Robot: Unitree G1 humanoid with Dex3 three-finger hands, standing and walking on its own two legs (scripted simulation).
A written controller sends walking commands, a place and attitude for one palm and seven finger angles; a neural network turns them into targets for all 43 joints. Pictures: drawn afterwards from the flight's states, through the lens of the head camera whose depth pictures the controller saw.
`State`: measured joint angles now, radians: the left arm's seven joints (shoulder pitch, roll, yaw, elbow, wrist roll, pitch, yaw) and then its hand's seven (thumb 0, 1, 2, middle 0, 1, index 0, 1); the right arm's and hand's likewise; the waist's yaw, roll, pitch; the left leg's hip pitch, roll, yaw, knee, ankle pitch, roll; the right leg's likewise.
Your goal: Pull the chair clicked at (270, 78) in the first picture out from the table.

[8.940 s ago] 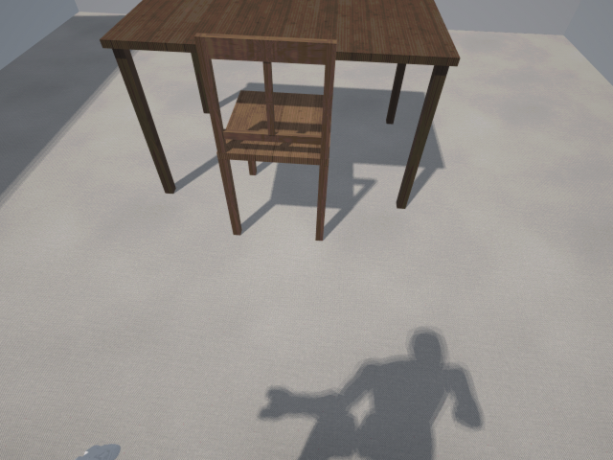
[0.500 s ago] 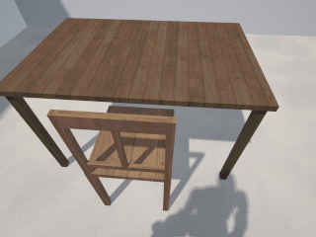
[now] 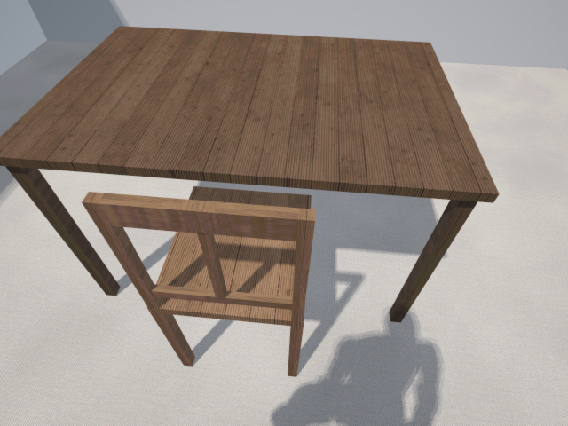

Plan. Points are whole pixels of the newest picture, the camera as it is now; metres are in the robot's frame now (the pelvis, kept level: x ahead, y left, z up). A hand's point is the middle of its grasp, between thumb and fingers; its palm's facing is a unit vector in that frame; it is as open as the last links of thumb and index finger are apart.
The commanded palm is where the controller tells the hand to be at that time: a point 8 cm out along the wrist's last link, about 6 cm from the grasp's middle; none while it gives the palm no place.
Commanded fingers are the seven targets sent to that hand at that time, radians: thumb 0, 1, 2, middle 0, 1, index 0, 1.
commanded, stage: raise the hand toward the chair's back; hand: left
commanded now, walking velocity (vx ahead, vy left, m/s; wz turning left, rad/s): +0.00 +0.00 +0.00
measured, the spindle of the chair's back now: (213, 265) +0.43 +0.18 -0.13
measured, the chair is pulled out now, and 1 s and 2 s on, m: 0.00 0.00 0.00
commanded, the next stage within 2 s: none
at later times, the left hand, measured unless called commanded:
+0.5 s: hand out of the picture +0.13 +0.16 -0.08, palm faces +0.06 -1.00 -0.02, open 9.7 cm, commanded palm +0.12 +0.22 -0.06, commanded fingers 0.00 0.32 0.65 -0.14 -0.21 -0.14 -0.21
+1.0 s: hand (154, 395) +0.17 +0.20 -0.06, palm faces -0.02 -1.00 -0.05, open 14.1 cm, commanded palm +0.15 +0.25 -0.05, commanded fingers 0.00 -0.27 0.40 -0.08 -0.12 -0.08 -0.12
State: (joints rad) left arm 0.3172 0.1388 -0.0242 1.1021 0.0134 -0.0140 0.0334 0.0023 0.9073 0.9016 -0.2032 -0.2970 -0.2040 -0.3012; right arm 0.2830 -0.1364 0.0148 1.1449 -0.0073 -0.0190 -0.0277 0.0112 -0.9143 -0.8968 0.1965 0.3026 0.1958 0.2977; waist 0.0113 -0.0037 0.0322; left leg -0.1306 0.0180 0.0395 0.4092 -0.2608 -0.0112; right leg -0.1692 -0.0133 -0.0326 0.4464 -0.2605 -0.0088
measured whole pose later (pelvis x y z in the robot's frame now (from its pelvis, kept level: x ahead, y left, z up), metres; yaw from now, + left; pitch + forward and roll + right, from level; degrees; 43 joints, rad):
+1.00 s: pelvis -0.04 +0.01 -0.10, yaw +2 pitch +17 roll -2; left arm 0.44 0.23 0.16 0.00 -0.25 -0.44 -0.28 0.00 -0.04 0.50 -0.11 -0.15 -0.11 -0.15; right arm 0.25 -0.24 -0.04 0.58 0.03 -0.18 -0.07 0.02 -0.90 -0.90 0.20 0.30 0.20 0.30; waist -0.03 0.02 -0.15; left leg -0.94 0.03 -0.02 1.20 -0.55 0.01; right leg -0.92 -0.03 -0.07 1.15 -0.52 0.00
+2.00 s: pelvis -0.03 +0.02 -0.08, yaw +2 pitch +16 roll -3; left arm 0.30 0.28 0.24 0.09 -0.29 -0.40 -0.34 -0.01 -0.50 0.30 -0.07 -0.08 -0.07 -0.08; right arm 0.24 -0.25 0.00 0.54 0.02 -0.18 -0.04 0.02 -0.90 -0.90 0.20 0.30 0.20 0.30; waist -0.04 0.02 -0.15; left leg -0.86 0.02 -0.02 1.12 -0.54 0.02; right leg -0.84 -0.03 -0.07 1.05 -0.49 0.01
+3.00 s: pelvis -0.03 +0.01 -0.10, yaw +1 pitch +19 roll -2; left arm 0.16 0.23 0.15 0.16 -0.22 -0.42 -0.25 -0.01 -0.50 0.30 -0.06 -0.08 -0.07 -0.08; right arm 0.22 -0.24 0.00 0.54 0.01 -0.13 -0.03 0.02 -0.90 -0.90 0.20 0.30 0.20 0.30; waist -0.04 0.02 -0.16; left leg -0.98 0.02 -0.01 1.21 -0.56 0.01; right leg -0.97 -0.03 -0.07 1.16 -0.53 0.00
